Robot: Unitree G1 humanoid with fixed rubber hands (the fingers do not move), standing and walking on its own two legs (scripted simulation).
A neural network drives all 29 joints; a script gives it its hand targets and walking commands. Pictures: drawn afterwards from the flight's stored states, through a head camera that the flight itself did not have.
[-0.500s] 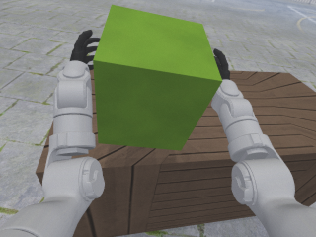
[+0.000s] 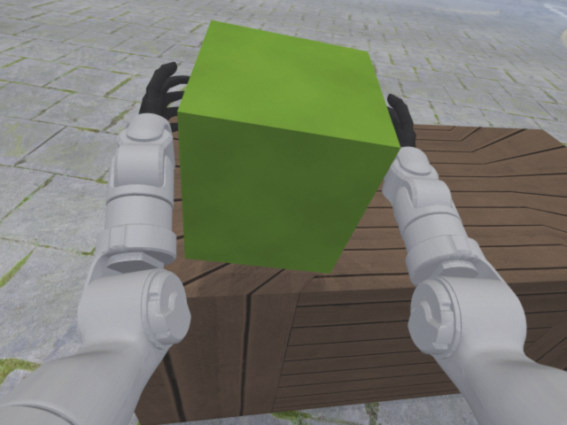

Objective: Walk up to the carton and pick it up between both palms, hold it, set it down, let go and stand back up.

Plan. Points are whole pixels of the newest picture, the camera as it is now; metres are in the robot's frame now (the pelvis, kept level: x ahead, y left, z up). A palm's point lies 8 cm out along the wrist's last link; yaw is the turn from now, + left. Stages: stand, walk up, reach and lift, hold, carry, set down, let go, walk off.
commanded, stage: set down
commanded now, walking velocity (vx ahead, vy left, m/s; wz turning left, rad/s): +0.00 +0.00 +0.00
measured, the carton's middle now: (275, 156) +0.45 +0.03 +0.18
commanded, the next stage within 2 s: none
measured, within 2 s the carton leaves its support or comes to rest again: neither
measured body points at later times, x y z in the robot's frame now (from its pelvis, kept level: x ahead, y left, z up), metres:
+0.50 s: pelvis +0.01 +0.00 +0.00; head -0.03 +0.03 +0.45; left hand +0.44 +0.18 +0.22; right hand +0.43 -0.15 +0.21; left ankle +0.03 +0.13 -0.75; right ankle -0.03 -0.11 -0.75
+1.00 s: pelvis +0.01 +0.00 +0.00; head +0.00 +0.03 +0.45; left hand +0.45 +0.18 +0.19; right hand +0.45 -0.15 +0.18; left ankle +0.03 +0.13 -0.75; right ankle -0.03 -0.11 -0.75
